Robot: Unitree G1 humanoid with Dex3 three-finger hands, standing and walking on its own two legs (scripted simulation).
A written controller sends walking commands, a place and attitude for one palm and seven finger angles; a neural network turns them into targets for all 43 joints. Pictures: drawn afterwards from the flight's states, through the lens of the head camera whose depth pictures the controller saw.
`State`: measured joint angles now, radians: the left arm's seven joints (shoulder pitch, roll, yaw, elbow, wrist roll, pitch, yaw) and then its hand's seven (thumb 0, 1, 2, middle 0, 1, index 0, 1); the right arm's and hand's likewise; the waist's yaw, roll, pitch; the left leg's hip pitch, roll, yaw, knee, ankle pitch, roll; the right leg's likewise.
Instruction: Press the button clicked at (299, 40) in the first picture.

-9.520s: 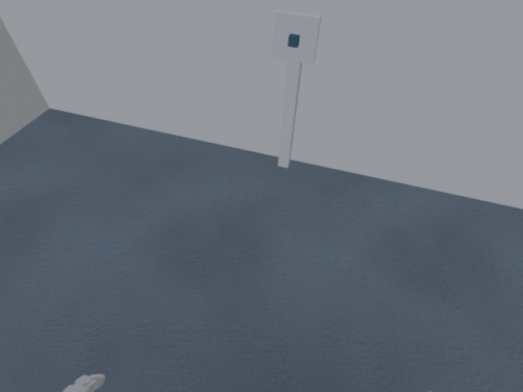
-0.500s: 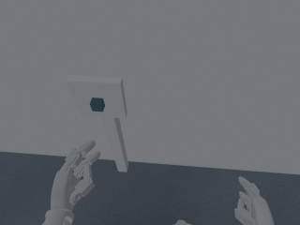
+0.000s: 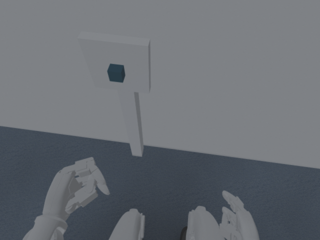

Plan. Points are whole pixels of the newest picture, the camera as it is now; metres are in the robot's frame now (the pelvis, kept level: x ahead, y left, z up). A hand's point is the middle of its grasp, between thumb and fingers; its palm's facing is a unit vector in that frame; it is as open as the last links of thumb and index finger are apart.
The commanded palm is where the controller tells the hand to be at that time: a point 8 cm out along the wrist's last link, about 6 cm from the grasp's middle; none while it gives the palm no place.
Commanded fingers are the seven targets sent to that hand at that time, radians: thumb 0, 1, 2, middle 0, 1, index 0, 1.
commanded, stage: raise the hand and make a fist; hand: left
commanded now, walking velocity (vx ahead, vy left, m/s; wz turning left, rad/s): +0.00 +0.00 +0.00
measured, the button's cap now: (116, 72) +0.54 +0.16 +0.07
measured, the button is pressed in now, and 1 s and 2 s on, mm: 0 0 0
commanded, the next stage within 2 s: aim a knuckle at the button in 1.22 s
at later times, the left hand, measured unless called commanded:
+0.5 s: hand (80, 180) +0.23 +0.19 +0.05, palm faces -0.05 -1.00 -0.04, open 3.1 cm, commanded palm +0.21 +0.25 +0.06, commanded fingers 0.00 0.90 0.90 -1.30 -1.50 -1.30 -1.50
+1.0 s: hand (76, 170) +0.25 +0.20 +0.06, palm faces -0.06 -1.00 -0.05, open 3.1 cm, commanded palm +0.23 +0.26 +0.06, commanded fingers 0.00 0.90 0.90 -1.30 -1.50 -1.30 -1.50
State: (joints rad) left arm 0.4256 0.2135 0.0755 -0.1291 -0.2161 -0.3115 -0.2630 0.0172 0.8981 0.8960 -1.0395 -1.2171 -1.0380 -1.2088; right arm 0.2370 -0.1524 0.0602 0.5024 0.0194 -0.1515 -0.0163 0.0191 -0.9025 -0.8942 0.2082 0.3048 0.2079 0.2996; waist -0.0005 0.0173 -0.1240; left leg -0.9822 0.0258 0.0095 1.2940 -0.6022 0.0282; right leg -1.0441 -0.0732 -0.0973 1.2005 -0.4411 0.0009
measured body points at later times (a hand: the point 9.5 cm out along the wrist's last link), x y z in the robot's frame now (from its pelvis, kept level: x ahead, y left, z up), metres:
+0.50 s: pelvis +0.02 +0.00 +0.01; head +0.10 +0.03 +0.45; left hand +0.23 +0.24 +0.06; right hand +0.23 -0.23 -0.04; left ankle +0.02 +0.10 -0.63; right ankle +0.08 -0.13 -0.63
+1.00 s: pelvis +0.03 +0.00 +0.02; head +0.11 +0.01 +0.46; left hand +0.25 +0.25 +0.06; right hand +0.21 -0.25 -0.05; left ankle +0.02 +0.10 -0.63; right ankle +0.08 -0.13 -0.63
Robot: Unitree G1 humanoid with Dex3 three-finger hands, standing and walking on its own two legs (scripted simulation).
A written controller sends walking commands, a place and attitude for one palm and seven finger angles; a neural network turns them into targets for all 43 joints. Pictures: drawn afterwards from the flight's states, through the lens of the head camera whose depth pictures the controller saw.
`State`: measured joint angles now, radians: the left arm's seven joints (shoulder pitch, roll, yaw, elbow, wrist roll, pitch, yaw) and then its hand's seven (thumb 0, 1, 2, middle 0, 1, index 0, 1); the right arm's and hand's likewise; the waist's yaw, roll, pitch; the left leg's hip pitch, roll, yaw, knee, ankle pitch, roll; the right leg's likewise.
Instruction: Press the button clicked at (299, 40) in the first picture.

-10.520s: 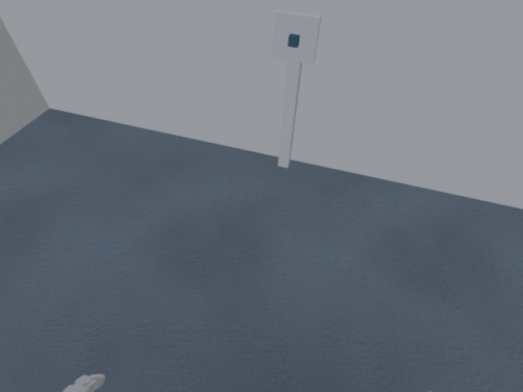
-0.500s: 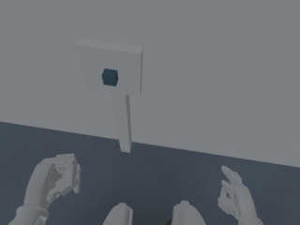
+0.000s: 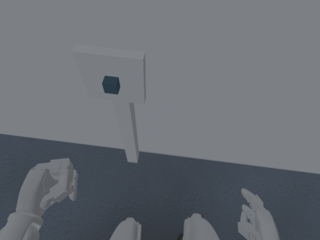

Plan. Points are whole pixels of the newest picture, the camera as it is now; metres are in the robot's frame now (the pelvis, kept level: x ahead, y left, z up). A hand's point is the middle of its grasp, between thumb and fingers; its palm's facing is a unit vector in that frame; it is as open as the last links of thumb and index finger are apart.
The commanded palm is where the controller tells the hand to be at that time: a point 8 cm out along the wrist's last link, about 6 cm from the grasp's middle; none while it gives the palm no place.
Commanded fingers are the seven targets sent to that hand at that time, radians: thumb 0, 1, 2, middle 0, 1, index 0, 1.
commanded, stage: raise the hand and make a fist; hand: left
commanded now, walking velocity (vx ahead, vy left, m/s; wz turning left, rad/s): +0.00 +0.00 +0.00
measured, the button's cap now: (111, 84) +0.51 +0.17 +0.05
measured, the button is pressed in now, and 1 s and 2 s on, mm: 0 0 0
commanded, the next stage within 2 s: aim a knuckle at the button in 0.22 s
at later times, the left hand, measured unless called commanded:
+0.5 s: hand (75, 183) +0.24 +0.20 +0.03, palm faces -0.08 -1.00 -0.04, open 3.1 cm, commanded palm +0.23 +0.25 +0.04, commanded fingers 0.00 0.90 0.90 -1.30 -1.50 -1.30 -1.50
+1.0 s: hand (97, 148) +0.32 +0.17 +0.03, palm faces -0.10 -0.99 -0.04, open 3.1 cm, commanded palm +0.31 +0.23 +0.03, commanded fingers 0.00 0.90 0.90 -1.30 -1.50 -1.30 -1.50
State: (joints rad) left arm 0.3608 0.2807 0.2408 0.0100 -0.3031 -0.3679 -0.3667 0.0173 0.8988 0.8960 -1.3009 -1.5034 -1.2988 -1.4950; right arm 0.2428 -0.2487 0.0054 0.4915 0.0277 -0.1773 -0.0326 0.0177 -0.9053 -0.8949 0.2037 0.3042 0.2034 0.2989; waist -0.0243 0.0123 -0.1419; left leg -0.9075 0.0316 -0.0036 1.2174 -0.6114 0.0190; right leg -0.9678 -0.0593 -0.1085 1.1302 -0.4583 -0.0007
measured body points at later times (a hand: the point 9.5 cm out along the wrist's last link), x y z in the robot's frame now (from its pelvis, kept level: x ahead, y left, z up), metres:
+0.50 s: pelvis -0.01 +0.00 -0.01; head +0.08 +0.02 +0.43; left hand +0.23 +0.25 +0.04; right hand +0.18 -0.23 -0.08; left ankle -0.01 +0.10 -0.64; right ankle +0.05 -0.13 -0.64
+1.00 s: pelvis -0.01 +0.00 -0.01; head +0.10 +0.01 +0.43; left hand +0.32 +0.23 +0.03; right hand +0.14 -0.25 -0.10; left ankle -0.01 +0.10 -0.64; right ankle +0.05 -0.13 -0.64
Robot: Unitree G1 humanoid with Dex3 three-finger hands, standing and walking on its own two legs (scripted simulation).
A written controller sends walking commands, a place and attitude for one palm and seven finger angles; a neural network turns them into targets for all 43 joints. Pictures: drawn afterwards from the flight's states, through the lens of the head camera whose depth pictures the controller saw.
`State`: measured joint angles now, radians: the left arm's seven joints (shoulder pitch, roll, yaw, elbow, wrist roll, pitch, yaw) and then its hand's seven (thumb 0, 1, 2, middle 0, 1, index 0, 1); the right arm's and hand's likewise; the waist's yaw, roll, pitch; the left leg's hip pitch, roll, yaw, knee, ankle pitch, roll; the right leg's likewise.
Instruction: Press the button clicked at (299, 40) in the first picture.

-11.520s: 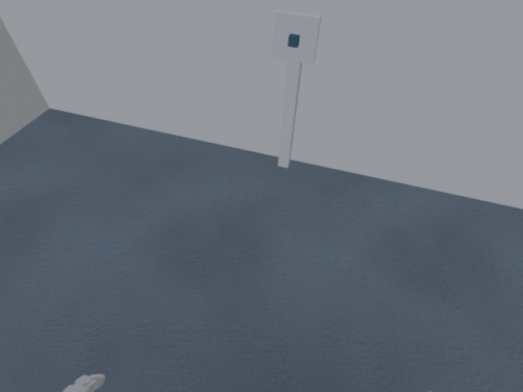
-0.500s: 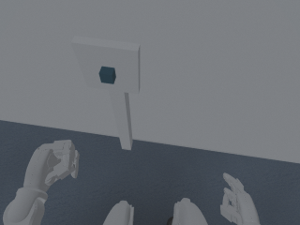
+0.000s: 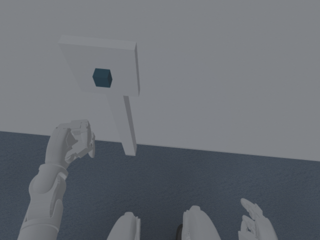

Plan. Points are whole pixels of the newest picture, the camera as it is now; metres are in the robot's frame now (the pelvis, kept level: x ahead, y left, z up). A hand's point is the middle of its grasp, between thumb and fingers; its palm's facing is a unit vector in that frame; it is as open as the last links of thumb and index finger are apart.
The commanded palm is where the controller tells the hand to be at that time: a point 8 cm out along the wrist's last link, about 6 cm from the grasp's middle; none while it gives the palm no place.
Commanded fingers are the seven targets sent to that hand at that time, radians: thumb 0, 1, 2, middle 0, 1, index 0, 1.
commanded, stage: aim a knuckle at the button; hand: left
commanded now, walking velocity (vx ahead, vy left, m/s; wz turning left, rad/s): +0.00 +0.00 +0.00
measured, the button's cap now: (103, 77) +0.51 +0.17 +0.06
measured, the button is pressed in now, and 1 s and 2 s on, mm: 0 0 0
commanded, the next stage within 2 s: press the button with the knuckle in 1.22 s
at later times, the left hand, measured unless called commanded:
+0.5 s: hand (103, 116) +0.41 +0.16 +0.02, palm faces -0.09 -1.00 -0.04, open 3.1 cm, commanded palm +0.40 +0.22 +0.03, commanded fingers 0.00 0.90 0.90 -1.30 -1.50 -1.30 -1.50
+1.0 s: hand (99, 116) +0.41 +0.17 +0.02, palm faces -0.09 -1.00 -0.03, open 3.1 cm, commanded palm +0.39 +0.22 +0.03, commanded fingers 0.00 0.90 0.90 -1.30 -1.50 -1.30 -1.50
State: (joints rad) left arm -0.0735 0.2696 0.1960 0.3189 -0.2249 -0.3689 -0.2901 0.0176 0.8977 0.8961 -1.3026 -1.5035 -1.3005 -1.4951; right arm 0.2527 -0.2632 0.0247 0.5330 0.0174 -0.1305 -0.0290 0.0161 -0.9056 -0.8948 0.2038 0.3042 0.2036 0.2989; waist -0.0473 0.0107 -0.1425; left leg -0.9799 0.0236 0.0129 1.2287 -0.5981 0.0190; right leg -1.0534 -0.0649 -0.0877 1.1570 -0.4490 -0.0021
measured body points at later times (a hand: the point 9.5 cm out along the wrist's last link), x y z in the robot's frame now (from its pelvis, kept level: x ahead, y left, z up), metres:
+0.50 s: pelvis -0.01 +0.00 -0.01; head +0.12 +0.01 +0.43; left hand +0.41 +0.21 +0.03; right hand +0.10 -0.27 -0.12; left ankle -0.01 +0.10 -0.64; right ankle +0.05 -0.13 -0.64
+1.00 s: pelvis -0.01 +0.00 +0.00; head +0.12 +0.02 +0.43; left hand +0.41 +0.22 +0.03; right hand +0.09 -0.26 -0.11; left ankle -0.01 +0.10 -0.64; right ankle +0.05 -0.13 -0.64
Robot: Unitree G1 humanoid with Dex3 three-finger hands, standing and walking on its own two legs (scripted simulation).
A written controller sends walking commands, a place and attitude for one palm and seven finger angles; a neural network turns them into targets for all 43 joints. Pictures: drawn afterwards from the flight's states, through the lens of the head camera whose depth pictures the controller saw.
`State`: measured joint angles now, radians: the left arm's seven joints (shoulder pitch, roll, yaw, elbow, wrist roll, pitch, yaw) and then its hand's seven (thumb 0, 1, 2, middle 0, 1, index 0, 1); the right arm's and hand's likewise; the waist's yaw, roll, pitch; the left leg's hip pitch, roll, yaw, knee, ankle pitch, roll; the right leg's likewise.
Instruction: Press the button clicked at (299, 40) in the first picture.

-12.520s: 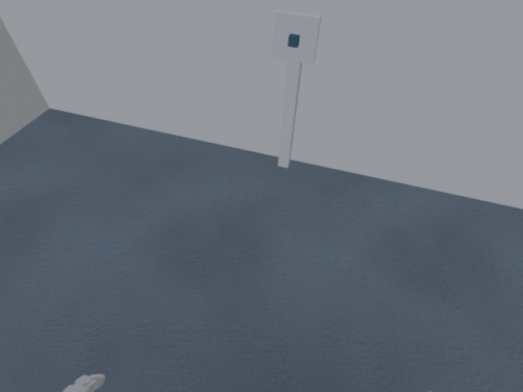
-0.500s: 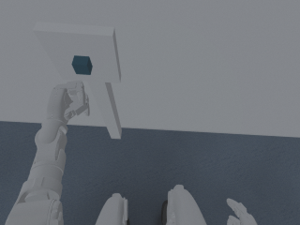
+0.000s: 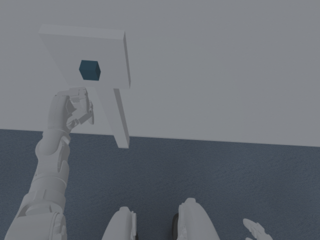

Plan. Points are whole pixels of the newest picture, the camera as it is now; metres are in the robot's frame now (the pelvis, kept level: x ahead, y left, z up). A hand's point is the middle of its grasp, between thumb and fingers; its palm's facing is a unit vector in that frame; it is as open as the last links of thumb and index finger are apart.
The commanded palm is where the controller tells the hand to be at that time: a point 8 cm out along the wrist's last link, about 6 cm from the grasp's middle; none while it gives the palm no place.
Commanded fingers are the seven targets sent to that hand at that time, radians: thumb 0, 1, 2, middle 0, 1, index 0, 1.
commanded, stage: aim a knuckle at the button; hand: left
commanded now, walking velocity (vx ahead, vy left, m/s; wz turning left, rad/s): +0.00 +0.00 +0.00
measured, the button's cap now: (90, 69) +0.52 +0.18 +0.06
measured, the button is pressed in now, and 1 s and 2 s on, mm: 0 0 8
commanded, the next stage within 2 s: press the button with the knuckle in 0.22 s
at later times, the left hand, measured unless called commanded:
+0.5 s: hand (93, 105) +0.43 +0.17 +0.02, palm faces -0.07 -1.00 -0.04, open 3.1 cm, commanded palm +0.42 +0.22 +0.03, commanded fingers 0.00 0.90 0.90 -1.30 -1.50 -1.30 -1.50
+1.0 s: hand (96, 96) +0.46 +0.16 +0.02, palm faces -0.06 -1.00 -0.04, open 3.3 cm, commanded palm +0.45 +0.21 +0.03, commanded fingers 0.00 0.90 0.90 -1.30 -1.50 -1.30 -1.50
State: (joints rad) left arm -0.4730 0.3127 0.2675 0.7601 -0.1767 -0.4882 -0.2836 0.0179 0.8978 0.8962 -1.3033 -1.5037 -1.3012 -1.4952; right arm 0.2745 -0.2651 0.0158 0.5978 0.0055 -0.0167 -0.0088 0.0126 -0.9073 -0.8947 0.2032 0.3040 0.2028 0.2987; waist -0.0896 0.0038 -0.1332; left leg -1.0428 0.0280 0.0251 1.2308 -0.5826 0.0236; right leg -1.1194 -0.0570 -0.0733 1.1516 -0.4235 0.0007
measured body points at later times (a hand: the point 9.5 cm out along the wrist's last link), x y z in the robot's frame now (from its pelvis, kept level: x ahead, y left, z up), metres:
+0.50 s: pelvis +0.00 +0.00 +0.00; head +0.13 +0.02 +0.42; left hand +0.43 +0.22 +0.03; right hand +0.10 -0.26 -0.12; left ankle +0.00 +0.10 -0.63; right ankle +0.06 -0.13 -0.63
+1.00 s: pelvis +0.00 -0.01 -0.01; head +0.14 +0.01 +0.42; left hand +0.46 +0.22 +0.03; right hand +0.06 -0.27 -0.12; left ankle +0.00 +0.10 -0.63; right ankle +0.06 -0.13 -0.63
